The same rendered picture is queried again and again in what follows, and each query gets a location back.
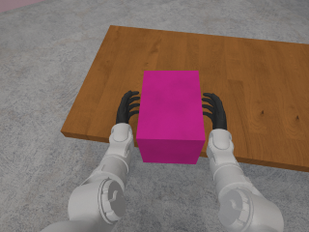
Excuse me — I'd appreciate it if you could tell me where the carton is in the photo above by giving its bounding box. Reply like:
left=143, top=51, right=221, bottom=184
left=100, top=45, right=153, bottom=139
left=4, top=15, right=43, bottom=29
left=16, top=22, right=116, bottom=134
left=136, top=71, right=206, bottom=164

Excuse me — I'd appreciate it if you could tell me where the right robot hand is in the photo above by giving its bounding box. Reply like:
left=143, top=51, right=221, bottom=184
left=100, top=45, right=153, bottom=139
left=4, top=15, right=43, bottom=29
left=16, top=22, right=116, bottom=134
left=201, top=93, right=227, bottom=131

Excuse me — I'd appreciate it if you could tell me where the table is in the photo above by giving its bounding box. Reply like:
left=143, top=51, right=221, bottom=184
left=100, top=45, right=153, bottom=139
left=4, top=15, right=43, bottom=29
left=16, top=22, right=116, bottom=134
left=60, top=25, right=309, bottom=173

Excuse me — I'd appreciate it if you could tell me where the right robot upper arm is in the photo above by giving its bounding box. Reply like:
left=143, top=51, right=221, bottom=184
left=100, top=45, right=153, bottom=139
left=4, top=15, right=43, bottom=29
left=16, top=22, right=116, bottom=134
left=218, top=188, right=284, bottom=232

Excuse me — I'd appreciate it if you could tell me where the left robot upper arm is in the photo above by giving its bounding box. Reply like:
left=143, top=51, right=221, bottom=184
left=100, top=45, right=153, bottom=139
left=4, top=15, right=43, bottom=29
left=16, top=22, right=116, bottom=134
left=40, top=178, right=126, bottom=232

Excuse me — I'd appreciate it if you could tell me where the left robot hand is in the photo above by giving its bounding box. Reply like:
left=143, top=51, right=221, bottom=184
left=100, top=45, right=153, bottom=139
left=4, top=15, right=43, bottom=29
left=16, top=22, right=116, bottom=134
left=115, top=90, right=140, bottom=125

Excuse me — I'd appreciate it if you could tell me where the right robot forearm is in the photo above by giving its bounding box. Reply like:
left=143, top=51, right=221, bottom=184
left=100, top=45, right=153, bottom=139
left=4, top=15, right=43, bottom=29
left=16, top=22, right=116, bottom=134
left=206, top=129, right=266, bottom=204

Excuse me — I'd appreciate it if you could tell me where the left robot forearm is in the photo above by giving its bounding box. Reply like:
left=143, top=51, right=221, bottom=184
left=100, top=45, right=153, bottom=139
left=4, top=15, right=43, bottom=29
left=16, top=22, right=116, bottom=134
left=68, top=123, right=134, bottom=214

